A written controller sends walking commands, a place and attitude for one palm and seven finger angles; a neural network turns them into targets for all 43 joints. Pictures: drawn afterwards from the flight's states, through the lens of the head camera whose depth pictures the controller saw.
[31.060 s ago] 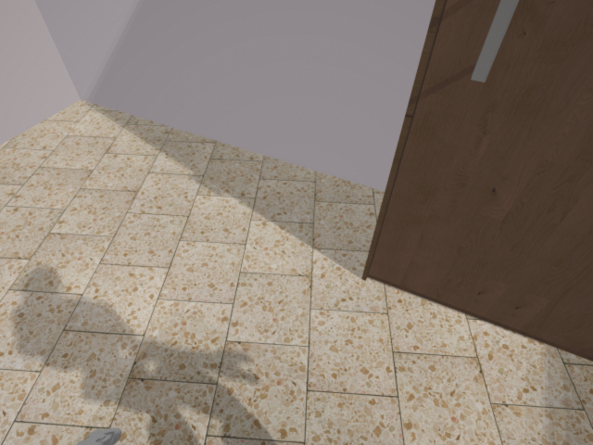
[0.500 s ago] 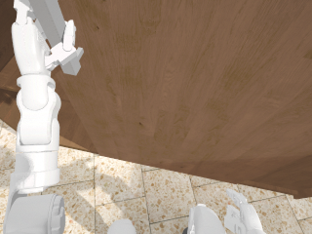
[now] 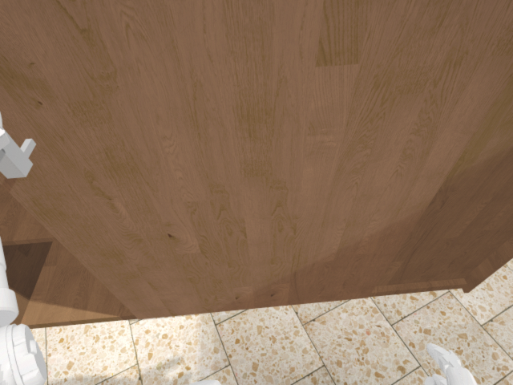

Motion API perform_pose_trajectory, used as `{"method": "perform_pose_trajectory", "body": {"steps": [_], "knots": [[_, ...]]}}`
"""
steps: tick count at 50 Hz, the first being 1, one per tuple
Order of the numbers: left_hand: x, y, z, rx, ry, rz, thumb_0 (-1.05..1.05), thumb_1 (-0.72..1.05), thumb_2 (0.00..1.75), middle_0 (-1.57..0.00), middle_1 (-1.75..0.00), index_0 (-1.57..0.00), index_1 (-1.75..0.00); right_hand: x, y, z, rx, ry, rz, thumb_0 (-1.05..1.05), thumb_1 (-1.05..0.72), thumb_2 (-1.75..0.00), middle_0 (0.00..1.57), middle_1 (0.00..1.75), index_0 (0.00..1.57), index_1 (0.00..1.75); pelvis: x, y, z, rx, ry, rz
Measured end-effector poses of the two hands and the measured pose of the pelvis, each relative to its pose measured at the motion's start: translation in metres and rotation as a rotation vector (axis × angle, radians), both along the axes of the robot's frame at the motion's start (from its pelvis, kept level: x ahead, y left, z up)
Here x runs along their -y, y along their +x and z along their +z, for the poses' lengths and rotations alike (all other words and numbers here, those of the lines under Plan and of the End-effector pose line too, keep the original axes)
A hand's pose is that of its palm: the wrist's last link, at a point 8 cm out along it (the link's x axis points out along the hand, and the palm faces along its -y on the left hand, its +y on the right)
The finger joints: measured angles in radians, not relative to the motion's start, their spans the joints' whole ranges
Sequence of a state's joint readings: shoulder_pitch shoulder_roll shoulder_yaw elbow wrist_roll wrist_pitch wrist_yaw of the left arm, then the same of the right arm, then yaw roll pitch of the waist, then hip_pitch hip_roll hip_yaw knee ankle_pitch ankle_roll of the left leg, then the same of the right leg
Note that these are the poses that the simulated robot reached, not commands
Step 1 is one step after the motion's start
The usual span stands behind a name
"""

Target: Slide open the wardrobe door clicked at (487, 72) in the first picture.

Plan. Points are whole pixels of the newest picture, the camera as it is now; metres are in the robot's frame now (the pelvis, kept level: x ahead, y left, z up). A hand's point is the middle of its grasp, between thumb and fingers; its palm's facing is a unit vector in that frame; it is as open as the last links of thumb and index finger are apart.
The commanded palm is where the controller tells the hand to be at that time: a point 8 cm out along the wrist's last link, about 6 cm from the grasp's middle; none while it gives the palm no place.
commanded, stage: stop walking and hold the door there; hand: left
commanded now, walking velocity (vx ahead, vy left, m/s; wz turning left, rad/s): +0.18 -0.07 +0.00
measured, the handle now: out of the picture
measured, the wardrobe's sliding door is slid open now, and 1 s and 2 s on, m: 0.45 0.45 0.45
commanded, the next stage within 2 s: none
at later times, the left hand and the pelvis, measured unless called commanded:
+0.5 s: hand out of the picture +0.38 +0.34 +0.23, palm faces +0.56 -0.81 -0.18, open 7.1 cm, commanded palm +0.34 +0.37 +0.19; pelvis -0.05 +0.01 +0.00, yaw -6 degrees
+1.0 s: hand out of the picture +0.38 +0.34 +0.23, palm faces +0.52 -0.83 -0.20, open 7.1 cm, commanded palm +0.33 +0.38 +0.19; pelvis -0.06 +0.03 +0.00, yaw -5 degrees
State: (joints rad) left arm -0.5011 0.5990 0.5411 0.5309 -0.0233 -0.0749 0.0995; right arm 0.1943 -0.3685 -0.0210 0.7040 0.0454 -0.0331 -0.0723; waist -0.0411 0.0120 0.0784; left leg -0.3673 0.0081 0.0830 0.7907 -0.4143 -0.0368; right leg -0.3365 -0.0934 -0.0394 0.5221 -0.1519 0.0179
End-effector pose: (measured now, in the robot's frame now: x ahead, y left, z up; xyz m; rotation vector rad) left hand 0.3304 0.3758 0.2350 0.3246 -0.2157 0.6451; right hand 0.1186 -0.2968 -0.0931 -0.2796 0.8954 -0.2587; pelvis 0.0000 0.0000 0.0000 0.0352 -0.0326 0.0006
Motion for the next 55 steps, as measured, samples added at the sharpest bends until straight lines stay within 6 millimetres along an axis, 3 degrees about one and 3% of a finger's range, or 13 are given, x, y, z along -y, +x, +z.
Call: {"method": "perform_pose_trajectory", "body": {"steps": [4,7,14,18,23,30,35,48,55], "knots": [[-0.002,0.002,-0.004,0.057,-0.034,-0.065,-0.18,0.57,0.77,-0.46,-1.40,-0.20,-1.28,-0.003,-0.044,0.003,-0.032,-0.051,-0.060,0.01,-0.91,-0.90,0.20,0.30,0.20,0.30,-0.015,-0.010,-0.007,0.010,-0.033,-0.015],[0.000,0.002,-0.005,0.062,-0.066,-0.087,-0.15,0.61,0.77,-0.46,-1.40,-0.17,-1.27,-0.020,-0.071,0.008,-0.048,-0.027,-0.103,0.01,-0.91,-0.90,0.19,0.30,0.20,0.30,-0.021,-0.016,-0.001,0.013,-0.052,-0.046],[-0.001,0.000,-0.002,0.022,-0.087,-0.112,-0.13,0.63,0.73,-0.46,-1.40,-0.16,-1.30,-0.061,-0.107,0.004,-0.086,0.062,-0.112,0.01,-0.91,-0.90,0.20,0.30,0.20,0.30,-0.020,-0.027,0.009,-0.014,-0.086,-0.080],[0.000,0.000,-0.001,0.004,-0.074,-0.094,-0.14,0.63,0.73,-0.46,-1.40,-0.15,-1.30,-0.067,-0.113,-0.005,-0.078,0.099,-0.100,0.01,-0.90,-0.90,0.20,0.30,0.21,0.30,-0.013,-0.037,0.004,-0.033,-0.060,-0.106],[0.003,-0.001,0.001,-0.017,-0.072,-0.063,-0.14,0.64,0.73,-0.46,-1.40,-0.14,-1.29,-0.052,-0.119,-0.014,-0.068,0.091,-0.113,0.01,-0.90,-0.90,0.20,0.30,0.21,0.30,-0.011,-0.049,-0.001,-0.031,-0.060,-0.106],[0.002,-0.001,0.002,-0.025,-0.099,-0.078,-0.12,0.64,0.73,-0.45,-1.39,-0.15,-1.30,-0.026,-0.128,-0.007,-0.079,0.007,-0.143,0.01,-0.90,-0.90,0.20,0.30,0.21,0.30,-0.016,-0.054,-0.002,-0.023,-0.054,-0.108],[0.002,-0.002,0.002,-0.029,-0.092,-0.084,-0.12,0.64,0.73,-0.45,-1.39,-0.15,-1.31,-0.019,-0.131,-0.003,-0.072,-0.018,-0.152,0.01,-0.91,-0.90,0.20,0.30,0.20,0.30,-0.019,-0.057,-0.002,-0.027,-0.054,-0.111],[-0.001,-0.001,0.002,-0.036,-0.069,-0.102,-0.14,0.63,0.73,-0.46,-1.40,-0.16,-1.32,-0.041,-0.136,-0.014,-0.100,0.031,-0.144,0.01,-0.91,-0.90,0.20,0.30,0.21,0.30,-0.026,-0.058,-0.003,-0.025,-0.056,-0.098],[-0.008,0.005,-0.003,-0.050,-0.025,-0.202,-0.19,0.62,0.77,-0.46,-1.40,-0.27,-1.35,-0.061,-0.126,-0.021,-0.144,0.019,-0.116,0.01,-0.91,-0.90,0.20,0.30,0.21,0.30,-0.057,-0.050,-0.006,-0.002,-0.046,-0.055]]}}
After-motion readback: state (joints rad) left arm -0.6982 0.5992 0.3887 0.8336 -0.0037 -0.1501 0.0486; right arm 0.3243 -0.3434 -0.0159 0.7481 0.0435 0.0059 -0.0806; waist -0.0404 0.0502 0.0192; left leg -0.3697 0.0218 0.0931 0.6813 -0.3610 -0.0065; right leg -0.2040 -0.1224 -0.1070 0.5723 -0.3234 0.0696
